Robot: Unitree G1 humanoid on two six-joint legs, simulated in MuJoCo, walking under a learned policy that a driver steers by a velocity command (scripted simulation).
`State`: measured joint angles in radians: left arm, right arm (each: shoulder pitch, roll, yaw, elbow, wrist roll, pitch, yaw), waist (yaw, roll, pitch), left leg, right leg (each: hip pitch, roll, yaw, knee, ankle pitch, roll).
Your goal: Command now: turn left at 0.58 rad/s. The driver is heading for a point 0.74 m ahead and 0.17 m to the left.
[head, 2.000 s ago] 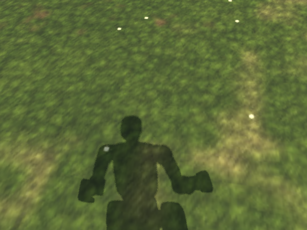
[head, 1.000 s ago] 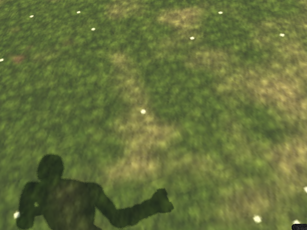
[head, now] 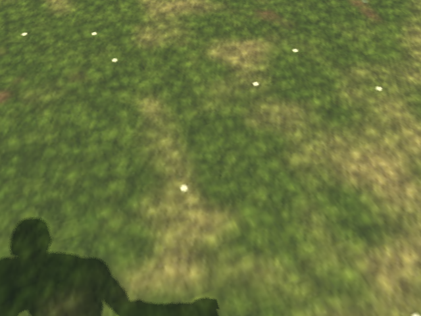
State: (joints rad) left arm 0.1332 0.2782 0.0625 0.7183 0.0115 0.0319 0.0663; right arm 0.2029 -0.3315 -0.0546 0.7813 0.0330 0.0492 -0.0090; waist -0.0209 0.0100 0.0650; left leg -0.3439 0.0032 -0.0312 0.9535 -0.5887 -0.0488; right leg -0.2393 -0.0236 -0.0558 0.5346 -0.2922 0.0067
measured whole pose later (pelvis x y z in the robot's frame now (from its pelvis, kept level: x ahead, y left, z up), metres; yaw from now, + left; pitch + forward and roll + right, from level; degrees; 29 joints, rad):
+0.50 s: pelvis -0.02 +0.06 +0.01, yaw +22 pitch +2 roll -4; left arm 0.07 0.33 0.09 0.74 -0.01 0.01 0.04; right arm 0.22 -0.32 -0.06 0.59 0.01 0.03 -0.05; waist -0.01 -0.02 0.05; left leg -0.27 -0.09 -0.20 0.45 -0.19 0.07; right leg -0.52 0.04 0.11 0.94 -0.30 0.10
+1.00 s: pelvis +0.13 +0.08 +0.01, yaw +27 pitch +3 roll +0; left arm 0.52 0.25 0.04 0.90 0.02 -0.08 -0.02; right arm 0.18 -0.32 -0.04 0.64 -0.05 -0.01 0.07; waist 0.07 0.06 -0.03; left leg -0.67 0.04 -0.01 0.96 -0.16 0.02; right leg 0.04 0.02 0.04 0.22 -0.31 -0.03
